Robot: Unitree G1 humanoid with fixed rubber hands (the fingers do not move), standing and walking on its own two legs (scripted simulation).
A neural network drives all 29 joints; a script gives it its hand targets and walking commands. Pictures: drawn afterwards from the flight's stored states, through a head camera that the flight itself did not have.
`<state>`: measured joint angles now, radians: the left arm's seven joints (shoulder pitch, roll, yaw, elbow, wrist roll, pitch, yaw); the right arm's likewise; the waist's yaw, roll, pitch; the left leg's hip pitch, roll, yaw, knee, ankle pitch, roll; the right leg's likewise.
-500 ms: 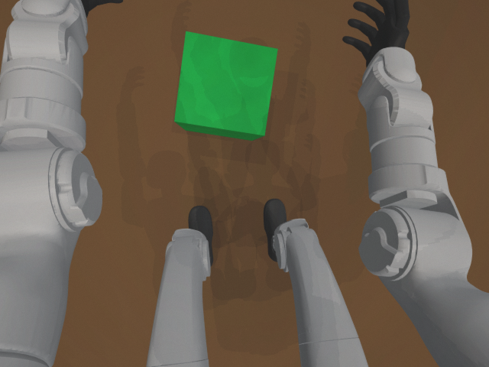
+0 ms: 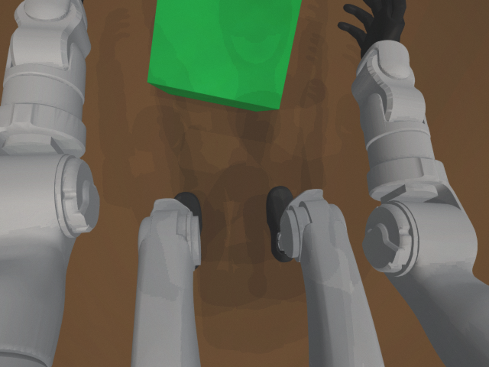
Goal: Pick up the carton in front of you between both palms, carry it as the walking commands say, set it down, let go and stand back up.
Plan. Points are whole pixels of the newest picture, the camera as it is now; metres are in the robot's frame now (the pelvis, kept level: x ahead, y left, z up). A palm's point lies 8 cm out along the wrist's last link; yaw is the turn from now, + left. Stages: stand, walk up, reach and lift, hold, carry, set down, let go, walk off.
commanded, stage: reach and lift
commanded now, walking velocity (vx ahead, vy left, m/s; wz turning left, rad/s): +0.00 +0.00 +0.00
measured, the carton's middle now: (222, 47) +0.54 +0.03 -0.38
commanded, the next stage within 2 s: none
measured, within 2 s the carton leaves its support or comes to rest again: leaves its support in 1.28 s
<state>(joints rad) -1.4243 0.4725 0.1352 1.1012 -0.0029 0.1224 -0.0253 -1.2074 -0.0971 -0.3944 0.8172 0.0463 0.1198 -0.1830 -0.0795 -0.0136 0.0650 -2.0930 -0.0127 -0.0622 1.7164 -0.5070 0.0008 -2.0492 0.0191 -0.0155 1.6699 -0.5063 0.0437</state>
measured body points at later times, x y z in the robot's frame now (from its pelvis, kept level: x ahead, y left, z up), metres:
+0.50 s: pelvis -0.03 +0.01 -0.13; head +0.36 +0.04 +0.07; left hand +0.57 +0.21 -0.33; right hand +0.53 -0.16 -0.32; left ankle +0.08 +0.12 -0.47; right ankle +0.09 -0.13 -0.47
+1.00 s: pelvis -0.03 +0.00 -0.13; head +0.35 +0.05 +0.09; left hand +0.57 +0.18 -0.31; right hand +0.53 -0.12 -0.31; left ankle +0.08 +0.12 -0.47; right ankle +0.09 -0.13 -0.47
